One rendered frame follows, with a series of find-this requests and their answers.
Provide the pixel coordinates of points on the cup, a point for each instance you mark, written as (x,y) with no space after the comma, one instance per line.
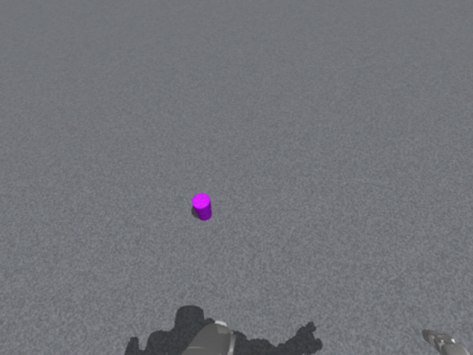
(202,205)

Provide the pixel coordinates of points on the right robot hand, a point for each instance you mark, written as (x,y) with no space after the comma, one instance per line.
(443,343)

